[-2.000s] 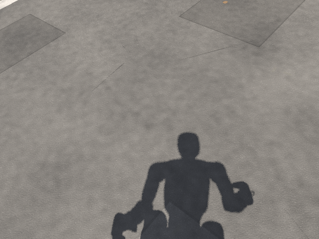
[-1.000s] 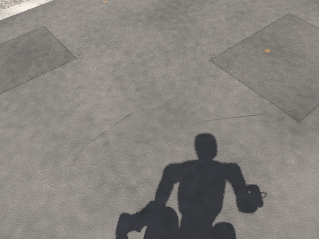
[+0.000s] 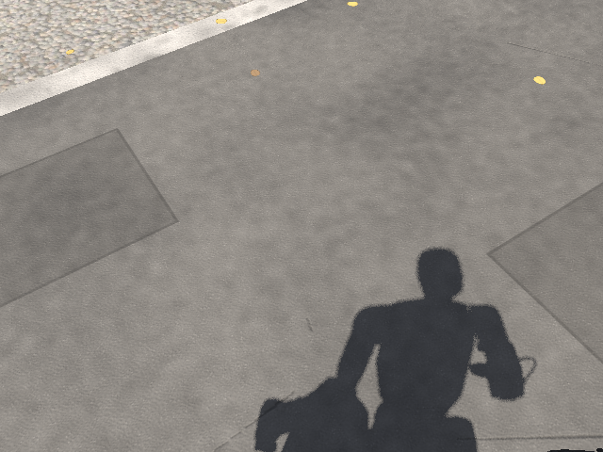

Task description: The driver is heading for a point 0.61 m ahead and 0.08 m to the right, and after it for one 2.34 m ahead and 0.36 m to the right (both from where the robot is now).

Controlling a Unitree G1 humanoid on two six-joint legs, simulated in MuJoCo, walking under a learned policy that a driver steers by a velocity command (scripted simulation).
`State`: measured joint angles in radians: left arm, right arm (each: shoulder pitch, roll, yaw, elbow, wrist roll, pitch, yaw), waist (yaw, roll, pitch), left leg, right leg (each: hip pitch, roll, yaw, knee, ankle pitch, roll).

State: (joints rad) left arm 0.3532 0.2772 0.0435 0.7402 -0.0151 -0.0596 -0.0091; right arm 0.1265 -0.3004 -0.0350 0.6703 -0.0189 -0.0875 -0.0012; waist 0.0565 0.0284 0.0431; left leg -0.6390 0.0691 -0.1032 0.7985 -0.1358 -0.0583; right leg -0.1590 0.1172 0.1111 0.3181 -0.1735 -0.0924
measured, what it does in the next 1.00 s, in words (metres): walks ahead, turning right: left foot, then right foot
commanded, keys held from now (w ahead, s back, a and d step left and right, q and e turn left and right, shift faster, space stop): w+e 0.70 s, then q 0.30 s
